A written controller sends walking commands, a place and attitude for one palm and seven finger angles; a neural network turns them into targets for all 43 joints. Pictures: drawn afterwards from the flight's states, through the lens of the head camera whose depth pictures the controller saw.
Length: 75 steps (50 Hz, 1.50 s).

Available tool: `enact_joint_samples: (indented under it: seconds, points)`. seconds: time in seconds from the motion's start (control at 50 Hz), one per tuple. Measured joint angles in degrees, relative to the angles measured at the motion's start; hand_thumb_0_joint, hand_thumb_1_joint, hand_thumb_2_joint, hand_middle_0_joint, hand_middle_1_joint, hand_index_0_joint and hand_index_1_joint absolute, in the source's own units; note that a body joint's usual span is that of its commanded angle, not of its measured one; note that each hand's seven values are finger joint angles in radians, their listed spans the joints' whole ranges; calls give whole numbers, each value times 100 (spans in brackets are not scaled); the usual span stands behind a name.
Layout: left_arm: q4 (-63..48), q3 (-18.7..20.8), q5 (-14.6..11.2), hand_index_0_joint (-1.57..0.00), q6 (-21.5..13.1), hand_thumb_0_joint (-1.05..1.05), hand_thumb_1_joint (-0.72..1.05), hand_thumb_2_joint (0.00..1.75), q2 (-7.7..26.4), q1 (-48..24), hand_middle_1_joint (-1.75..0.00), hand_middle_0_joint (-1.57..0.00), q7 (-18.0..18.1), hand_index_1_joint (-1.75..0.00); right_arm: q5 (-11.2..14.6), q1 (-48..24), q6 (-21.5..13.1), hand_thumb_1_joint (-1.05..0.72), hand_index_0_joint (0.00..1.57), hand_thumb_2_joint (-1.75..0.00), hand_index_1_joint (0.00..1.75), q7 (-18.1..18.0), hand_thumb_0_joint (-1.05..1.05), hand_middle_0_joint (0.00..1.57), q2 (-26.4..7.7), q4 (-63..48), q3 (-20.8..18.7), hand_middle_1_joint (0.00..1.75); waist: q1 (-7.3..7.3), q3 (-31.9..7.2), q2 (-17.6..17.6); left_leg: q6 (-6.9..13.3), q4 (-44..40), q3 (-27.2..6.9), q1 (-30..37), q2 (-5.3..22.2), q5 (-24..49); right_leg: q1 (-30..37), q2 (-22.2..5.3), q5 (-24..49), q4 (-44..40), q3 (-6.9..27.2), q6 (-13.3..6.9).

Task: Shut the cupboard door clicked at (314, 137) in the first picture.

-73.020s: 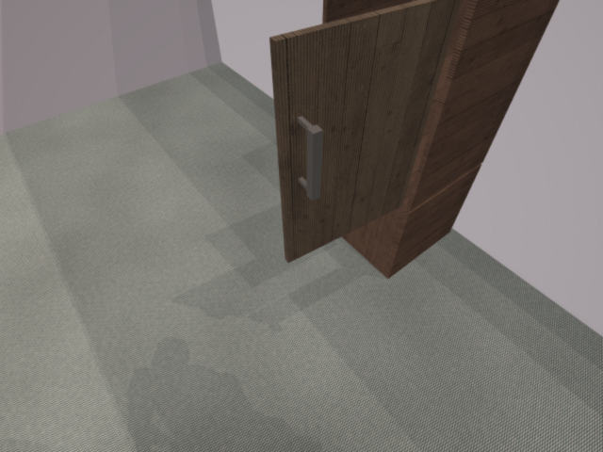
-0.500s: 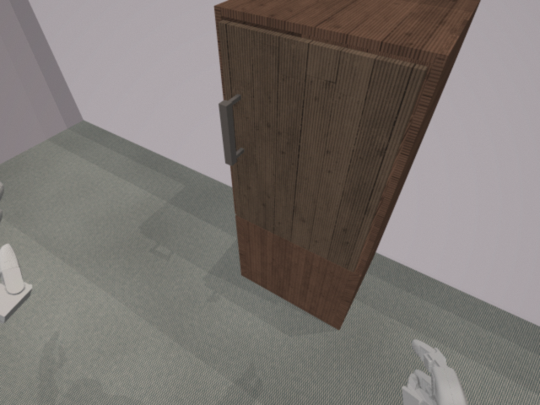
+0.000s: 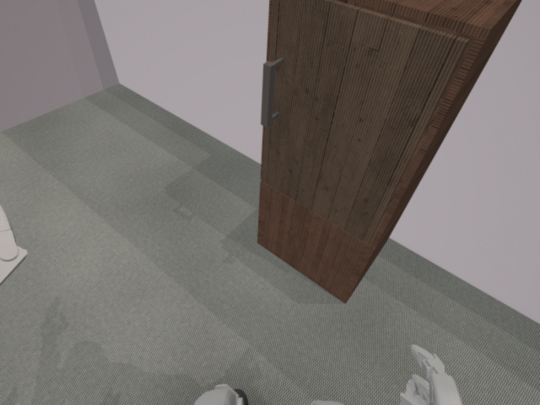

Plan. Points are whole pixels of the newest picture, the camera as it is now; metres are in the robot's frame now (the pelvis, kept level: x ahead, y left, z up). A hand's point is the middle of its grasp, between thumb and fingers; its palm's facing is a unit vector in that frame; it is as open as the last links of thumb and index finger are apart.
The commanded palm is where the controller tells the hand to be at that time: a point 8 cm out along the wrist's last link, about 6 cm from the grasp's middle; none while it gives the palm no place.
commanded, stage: step back with the hand held close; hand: left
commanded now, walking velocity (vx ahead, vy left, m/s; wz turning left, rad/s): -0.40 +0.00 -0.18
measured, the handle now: (272, 93) +0.82 +0.02 +0.04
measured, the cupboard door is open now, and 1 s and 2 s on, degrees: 0 0 0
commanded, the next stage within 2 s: stop stepping back and stand still in 0.12 s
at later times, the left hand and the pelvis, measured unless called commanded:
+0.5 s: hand out of the picture +0.11 +0.25 +0.19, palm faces +0.30 -0.87 -0.40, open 7.4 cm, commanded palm +0.04 +0.30 +0.20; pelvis -0.15 +0.02 +0.02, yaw -9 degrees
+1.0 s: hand out of the picture +0.02 +0.27 +0.19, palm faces +0.26 -0.86 -0.44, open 7.4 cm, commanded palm -0.04 +0.32 +0.20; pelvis -0.23 +0.06 +0.02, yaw -11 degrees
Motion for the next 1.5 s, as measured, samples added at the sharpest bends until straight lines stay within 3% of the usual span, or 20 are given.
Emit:
enact_joint_samples:
  seconds: [0.06,0.14,0.18,0.22,0.28,0.32,0.36,0.4,0.5,0.56,0.62,0.68,0.8,0.88,0.96,1.1,1.16,1.24,1.42,1.5]
  points:
    - [-179,150,-111,-21,-33,1,89,90,128,129,-30,-21,-7,-30,33,-17,-82,-90,20,-90,30,115,1,20,161,113,3,30,65,-180,-66,-59,-296,222,-136,203,441,475,18,-433,238,-129,-45]
    - [-370,291,-282,-21,-67,1,89,90,48,497,-30,-21,-31,-30,26,-220,-183,-90,20,-90,30,183,1,20,256,101,92,30,293,-415,-170,-140,-603,571,-445,319,620,1439,-135,-778,-1074,-334,-154]
    - [-396,269,-287,-21,-111,1,89,90,-24,457,-30,-21,-49,-30,-6,-445,-249,-90,20,-90,30,213,1,20,263,75,133,30,467,-348,-287,-404,-480,748,-717,327,219,1680,-229,-597,-1922,-167,-249]
    - [-339,-29,-177,-21,-126,1,89,90,-228,297,-30,-21,-50,-30,-44,-568,-254,-90,20,-90,30,213,1,20,218,292,136,30,607,-183,-234,-717,187,519,-769,263,-798,1634,-215,-390,-1867,-70,-177]
    - [-339,-268,-60,-21,-70,1,89,90,-276,236,-30,-21,-64,-30,23,-354,-112,-90,20,-90,30,162,1,20,303,468,238,30,751,-368,-604,-768,985,281,-304,-100,-1275,1657,-453,-190,-2017,228,-63]
    - [-333,-252,-51,-21,36,1,88,90,-242,191,-30,-21,-63,-30,59,-167,-71,-90,21,-90,30,99,1,21,284,349,305,30,650,-553,-699,-704,589,200,354,-219,-708,1589,-520,-101,-1992,317,-11]
    - [-167,-242,-60,-21,141,1,88,90,-210,-47,-30,-21,-43,-30,81,-108,-118,-90,21,-90,30,30,1,21,165,211,262,30,401,-618,-517,-312,37,59,716,-257,-825,1398,-473,-46,-1726,205,41]
    - [167,-205,-90,-21,211,1,89,90,-137,-332,-30,-21,-16,-30,111,-184,-145,-90,21,-90,30,15,1,21,152,170,229,30,236,-452,-546,-167,-56,135,758,-319,-694,1314,-507,-19,-1695,281,14]
    - [365,-109,-172,-21,463,1,89,90,-42,198,-30,-21,-49,-30,43,-14,-108,-90,20,-90,30,52,1,20,180,-57,259,30,-206,-375,-459,-329,-717,233,904,-220,-272,1193,-329,-129,-1877,60,-124]
    - [-35,-140,-152,-21,519,1,89,90,43,821,-30,-21,-98,-30,18,263,14,-90,20,-90,30,84,1,20,161,-154,202,30,-288,-416,-454,-503,-544,181,659,-192,-1143,1320,-199,-141,-2296,-185,-393]
    - [-469,-176,-74,-21,396,1,89,90,129,1161,-30,-21,-135,-30,-30,472,122,-90,20,-90,30,115,1,20,49,91,103,30,-33,-399,-616,-613,1460,4,-57,-327,-1802,1191,-270,574,-2441,-118,-621]
    - [-468,-85,4,-21,116,1,88,90,20,1202,-30,-22,-79,-30,-96,658,182,-90,20,-90,30,114,1,20,-96,406,54,30,241,-538,-741,-599,2606,-69,-315,-286,-1610,1113,-434,971,-2571,-60,-574]
    - [510,-159,87,-21,128,1,88,90,-351,125,-30,-22,117,-30,-88,754,-2,-90,20,-90,30,-76,1,20,-287,617,-61,30,303,-779,-523,-440,1062,57,762,75,-1607,824,-713,501,-2321,-395,-401]
    - [550,-264,79,-21,259,1,89,90,-397,-367,-30,-21,174,-30,-82,447,-180,-90,20,-90,30,-128,1,20,-237,448,-63,30,-27,-512,-447,-425,161,-44,1303,-21,-1338,195,-695,-243,-923,-291,-264]
    - [334,-165,133,-20,215,1,89,90,-171,183,-30,-21,-7,-30,-66,324,-175,-90,20,-90,30,64,1,20,274,311,102,30,-230,-390,-623,-494,-14,29,1429,-20,-1099,-349,-515,212,617,-241,-153]
    - [-281,21,123,-21,122,1,89,90,94,991,-30,-22,-39,-30,-103,568,-32,-90,20,-90,30,171,1,21,514,258,324,30,62,-472,-278,-620,-221,-91,1256,348,-1045,795,-398,157,-1478,-775,-198]
    - [-178,78,109,-21,157,1,89,90,64,766,-30,-22,43,-30,-63,458,26,-90,21,-90,30,144,1,21,354,316,290,30,275,-428,-156,-540,791,-177,725,308,-1764,1109,-373,383,-2083,-672,-436]
    - [348,-208,85,-21,198,1,89,90,-406,349,-30,-21,92,-30,-51,181,112,-90,21,-90,30,124,1,21,27,657,137,30,432,-273,-56,-595,2225,-209,275,-59,-1858,1293,-498,393,-2080,-645,-419]
    - [62,-506,41,-21,150,1,89,90,-468,373,-30,-21,56,-30,-8,7,-52,-90,20,-90,30,-28,1,20,-251,193,-19,30,274,-97,-320,-472,-198,26,1255,-129,-707,1639,-512,222,-2122,-662,-293]
    - [-199,-272,20,-21,34,1,89,90,-207,367,-30,-22,33,-30,30,-165,-65,-91,20,-90,30,-36,1,20,-90,56,-17,30,272,-30,-602,-410,-246,169,1297,-181,-838,1597,-573,201,-2095,-495,-189]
